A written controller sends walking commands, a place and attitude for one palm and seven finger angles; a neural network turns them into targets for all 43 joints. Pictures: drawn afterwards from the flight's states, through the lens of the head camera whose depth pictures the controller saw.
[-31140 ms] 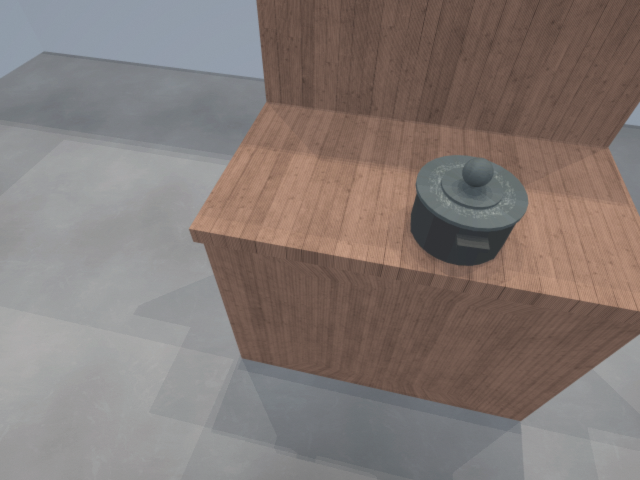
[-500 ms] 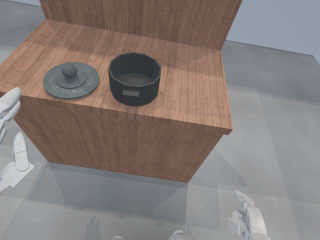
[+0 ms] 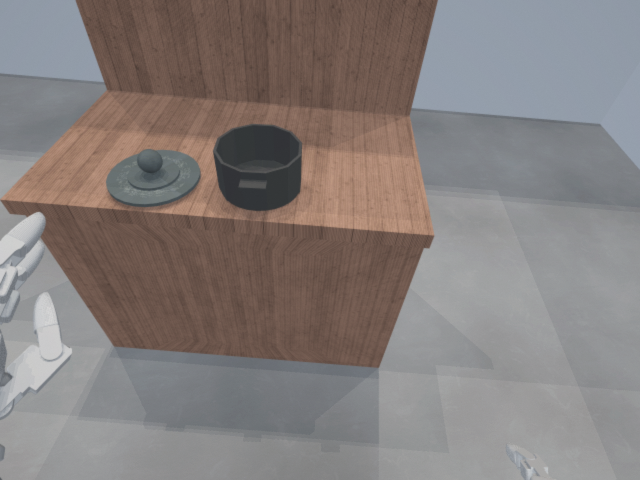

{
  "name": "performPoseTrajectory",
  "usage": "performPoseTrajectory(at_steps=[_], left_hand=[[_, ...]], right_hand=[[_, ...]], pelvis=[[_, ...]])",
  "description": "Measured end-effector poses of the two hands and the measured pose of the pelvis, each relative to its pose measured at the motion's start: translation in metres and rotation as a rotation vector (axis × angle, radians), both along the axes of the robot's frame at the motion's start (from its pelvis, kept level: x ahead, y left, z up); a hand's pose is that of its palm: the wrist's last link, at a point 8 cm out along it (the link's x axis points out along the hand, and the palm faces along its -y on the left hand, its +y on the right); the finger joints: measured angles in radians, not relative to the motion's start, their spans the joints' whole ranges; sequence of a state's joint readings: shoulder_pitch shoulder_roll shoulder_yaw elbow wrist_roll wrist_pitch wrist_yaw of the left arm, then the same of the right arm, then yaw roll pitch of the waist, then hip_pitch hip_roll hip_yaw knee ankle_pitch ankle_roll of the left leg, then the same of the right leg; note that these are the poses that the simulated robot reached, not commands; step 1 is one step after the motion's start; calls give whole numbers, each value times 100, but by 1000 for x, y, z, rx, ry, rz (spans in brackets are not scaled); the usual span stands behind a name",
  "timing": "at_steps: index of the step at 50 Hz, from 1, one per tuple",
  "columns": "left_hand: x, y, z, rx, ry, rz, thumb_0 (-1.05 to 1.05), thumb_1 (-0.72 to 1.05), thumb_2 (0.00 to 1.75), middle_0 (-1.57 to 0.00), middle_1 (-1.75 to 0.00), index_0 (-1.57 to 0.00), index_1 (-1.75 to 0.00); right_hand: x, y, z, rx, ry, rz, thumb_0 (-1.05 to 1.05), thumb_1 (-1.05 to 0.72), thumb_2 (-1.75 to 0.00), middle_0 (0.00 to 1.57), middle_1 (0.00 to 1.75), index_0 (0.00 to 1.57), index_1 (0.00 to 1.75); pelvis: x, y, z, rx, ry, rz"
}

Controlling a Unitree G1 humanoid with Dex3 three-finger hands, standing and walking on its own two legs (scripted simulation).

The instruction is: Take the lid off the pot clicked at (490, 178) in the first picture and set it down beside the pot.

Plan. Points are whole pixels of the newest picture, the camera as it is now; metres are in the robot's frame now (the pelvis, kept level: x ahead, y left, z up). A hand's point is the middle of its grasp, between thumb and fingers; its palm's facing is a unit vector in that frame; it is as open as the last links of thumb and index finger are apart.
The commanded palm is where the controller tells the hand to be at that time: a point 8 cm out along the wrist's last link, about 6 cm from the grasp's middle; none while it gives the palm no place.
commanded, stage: stop stepping back and stand still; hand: left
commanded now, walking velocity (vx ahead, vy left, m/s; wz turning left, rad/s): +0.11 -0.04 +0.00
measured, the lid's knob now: (149, 161) +0.73 +0.38 -0.03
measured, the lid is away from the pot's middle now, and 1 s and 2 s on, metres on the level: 0.23 0.23 0.23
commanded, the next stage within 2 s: let the arm hang, fingers relaxed in 0.34 s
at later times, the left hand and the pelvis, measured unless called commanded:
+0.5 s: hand (64, 369) +0.20 +0.26 +0.11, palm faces +0.30 -0.85 -0.43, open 7.4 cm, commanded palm none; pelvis +0.00 +0.02 +0.00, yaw +2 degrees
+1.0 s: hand out of the picture +0.01 +0.21 -0.16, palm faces +0.02 -0.97 -0.24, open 7.2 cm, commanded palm none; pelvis +0.02 +0.01 +0.01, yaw +1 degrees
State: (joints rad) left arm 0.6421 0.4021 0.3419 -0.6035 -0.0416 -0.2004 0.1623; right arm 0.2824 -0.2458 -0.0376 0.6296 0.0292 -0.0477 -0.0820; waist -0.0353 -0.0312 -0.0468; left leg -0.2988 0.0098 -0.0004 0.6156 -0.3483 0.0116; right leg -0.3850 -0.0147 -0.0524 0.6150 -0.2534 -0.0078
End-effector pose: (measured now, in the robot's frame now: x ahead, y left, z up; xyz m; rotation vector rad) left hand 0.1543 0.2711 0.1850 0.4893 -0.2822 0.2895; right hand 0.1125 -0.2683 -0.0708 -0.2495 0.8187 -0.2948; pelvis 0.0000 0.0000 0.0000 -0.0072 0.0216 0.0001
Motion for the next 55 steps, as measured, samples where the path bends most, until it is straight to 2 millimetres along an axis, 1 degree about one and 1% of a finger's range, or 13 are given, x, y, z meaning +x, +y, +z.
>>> performPoseTrajectory(at_steps=[5, 12, 22, 24, 26, 28, 32, 34, 36, 40, 46, 50, 55], left_hand=[[-10, 10, -11, -6, 68, 41, 1, 89, 90, -21, -30, -21, -30], [-25, -8, -1, -1, 23, 3, 1, 89, 90, -21, -30, -21, -30], [-11, 14, -4, -48, 10, 36, 1, 89, 90, -21, -30, -21, -30], [3, 23, -30, -35, 105, 40, 0, 89, 90, -21, -30, -21, -30], [19, 33, -86, -109, 317, 81, 0, 89, 90, -21, -30, -21, -30], [23, 35, -153, -217, 574, 133, 0, 90, 90, -20, -30, -20, -30], [-13, 5, -264, -390, 1043, 160, 0, 91, 90, -20, -30, -20, -30], [-42, -19, -299, -457, 1220, 142, 1, 91, 90, -20, -30, -20, -30], [-71, -41, -321, -515, 1363, 122, 1, 91, 90, -20, -30, -20, -30], [-107, -33, -332, -545, 1462, 207, -2, 99, 90, -21, -30, -21, -30], [-141, -16, -324, -496, 1584, 290, -1, 96, 90, -21, -30, -21, -30], [-146, -11, -316, -467, 1613, 327, 0, 94, 90, -20, -30, -20, -30], [-134, -16, -312, -455, 1600, 325, 0, 92, 90, -20, -30, -20, -30]], right_hand=[[-8, 9, 8, 25, -63, 2, 1, -91, -90, 20, 30, 20, 30], [3, 28, 4, 65, -96, 92, 1, -91, -90, 20, 30, 20, 30], [21, 47, 10, 54, -76, 100, 1, -90, -90, 20, 30, 20, 30], [25, 49, 3, 74, -64, 143, 1, -90, -90, 20, 30, 20, 30], [27, 49, -12, 95, -1, 168, 0, -90, -90, 20, 30, 20, 30], [25, 50, -25, 111, 63, 167, 0, -90, -90, 20, 30, 20, 30], [7, 51, -33, 122, 165, 127, 0, -91, -90, 20, 30, 20, 30], [-7, 49, -32, 112, 219, 96, 0, -91, -89, 20, 30, 20, 30], [-22, 46, -30, 98, 276, 65, 0, -91, -89, 20, 30, 20, 30], [-53, 40, -30, 80, 403, 25, 0, -91, -89, 20, 30, 20, 30], [-83, 39, -40, 108, 520, -18, 0, -91, -90, 20, 30, 20, 30], [-92, 46, -49, 149, 551, -29, 0, -91, -90, 20, 30, 20, 30], [-93, 57, -56, 196, 558, -35, 0, -91, -90, 20, 30, 20, 30]], pelvis=[[-10, 1, 4, 7, -32, -17], [-12, -6, 3, -6, -46, -6], [-4, 10, 7, -10, -47, -10], [-1, 15, 6, -12, -22, 20], [0, 18, 3, -2, -8, 34], [2, 20, 0, 0, -4, 36], [8, 17, 0, 4, -20, 28], [10, 15, 2, 3, -32, 19], [12, 13, 4, -1, -41, 13], [13, 9, 8, -13, -46, 19], [18, 10, 12, -19, -43, 21], [22, 10, 13, -16, -40, 18], [27, 10, 14, -11, -42, 11]])
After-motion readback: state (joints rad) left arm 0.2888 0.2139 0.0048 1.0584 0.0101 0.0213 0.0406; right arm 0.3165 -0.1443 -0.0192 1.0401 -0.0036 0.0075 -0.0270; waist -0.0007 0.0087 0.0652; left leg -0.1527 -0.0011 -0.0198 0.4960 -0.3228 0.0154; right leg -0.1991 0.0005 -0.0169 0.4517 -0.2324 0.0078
